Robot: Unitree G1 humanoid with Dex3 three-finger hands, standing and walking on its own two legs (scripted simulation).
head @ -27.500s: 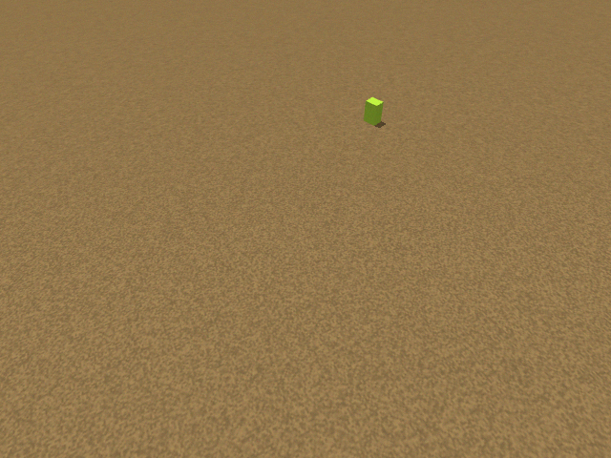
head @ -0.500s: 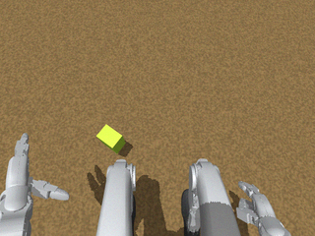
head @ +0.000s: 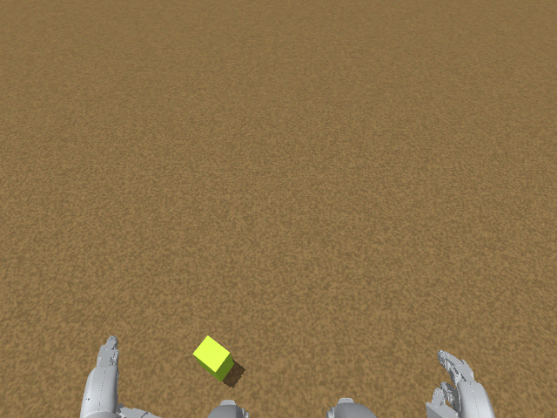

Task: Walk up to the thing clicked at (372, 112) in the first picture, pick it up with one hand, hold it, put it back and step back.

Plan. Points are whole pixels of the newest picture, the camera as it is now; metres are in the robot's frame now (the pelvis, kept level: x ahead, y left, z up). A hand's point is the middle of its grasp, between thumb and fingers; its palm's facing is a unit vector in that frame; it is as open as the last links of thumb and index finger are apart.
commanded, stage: home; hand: left
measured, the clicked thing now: (214, 359) +0.37 +0.20 -0.62
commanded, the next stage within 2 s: stand in 1.90 s
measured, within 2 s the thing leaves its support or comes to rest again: neither
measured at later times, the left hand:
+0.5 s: hand (142, 406) +0.17 +0.19 -0.02, palm faces +0.12 -0.94 -0.30, open 17.8 cm
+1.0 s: hand (152, 416) +0.16 +0.17 -0.02, palm faces +0.11 -0.95 -0.29, open 17.7 cm
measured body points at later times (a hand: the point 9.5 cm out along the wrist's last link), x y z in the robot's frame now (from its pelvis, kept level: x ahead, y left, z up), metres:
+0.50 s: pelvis +0.01 +0.00 +0.03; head +0.03 +0.01 +0.48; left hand +0.16 +0.24 +0.00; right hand +0.18 -0.23 -0.03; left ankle +0.02 +0.13 -0.65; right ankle +0.02 -0.14 -0.65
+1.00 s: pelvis +0.00 -0.01 +0.04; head +0.01 -0.01 +0.49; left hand +0.15 +0.22 +0.00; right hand +0.15 -0.25 -0.04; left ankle +0.02 +0.13 -0.65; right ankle +0.02 -0.14 -0.65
